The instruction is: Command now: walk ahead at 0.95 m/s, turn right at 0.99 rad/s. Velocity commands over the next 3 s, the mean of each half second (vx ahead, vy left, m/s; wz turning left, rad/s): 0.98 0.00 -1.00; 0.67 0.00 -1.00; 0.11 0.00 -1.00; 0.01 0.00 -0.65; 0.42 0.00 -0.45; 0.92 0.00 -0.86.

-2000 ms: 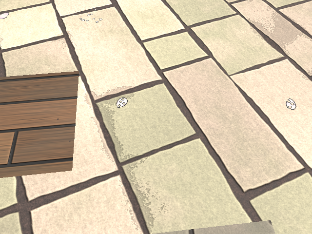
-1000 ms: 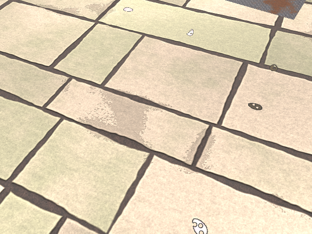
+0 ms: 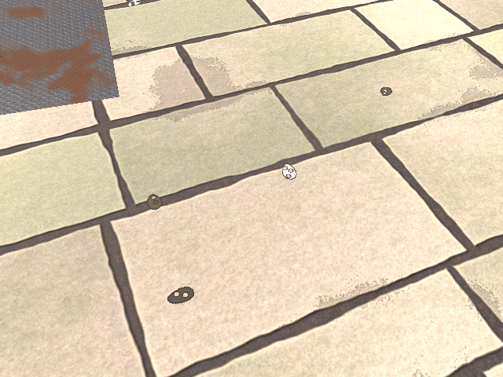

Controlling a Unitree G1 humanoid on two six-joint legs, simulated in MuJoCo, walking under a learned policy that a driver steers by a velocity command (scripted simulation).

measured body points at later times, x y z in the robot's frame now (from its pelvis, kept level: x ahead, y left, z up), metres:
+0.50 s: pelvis +0.42 -0.10 -0.01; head +0.46 -0.12 +0.44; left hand +0.56 +0.16 -0.13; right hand +0.50 -0.42 -0.08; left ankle +0.68 -0.01 -0.68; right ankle +0.29 -0.07 -0.74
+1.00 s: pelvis +0.78 -0.33 -0.03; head +0.79 -0.37 +0.41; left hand +1.13 -0.40 -0.09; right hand +0.54 -0.49 -0.16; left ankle +0.78 -0.10 -0.70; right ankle +0.85 -0.47 -0.74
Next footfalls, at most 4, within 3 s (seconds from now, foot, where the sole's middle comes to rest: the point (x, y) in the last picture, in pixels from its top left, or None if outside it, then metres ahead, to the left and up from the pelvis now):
0.22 right None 0.32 -0.09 -0.77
0.62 left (280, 275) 0.80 -0.12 -0.77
1.00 right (401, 252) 0.87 -0.51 -0.77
1.54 left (390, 212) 1.03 -0.51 -0.77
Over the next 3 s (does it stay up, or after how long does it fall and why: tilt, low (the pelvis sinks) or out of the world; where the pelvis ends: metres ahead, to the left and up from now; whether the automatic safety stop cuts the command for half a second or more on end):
stays up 0.66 -0.74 -0.03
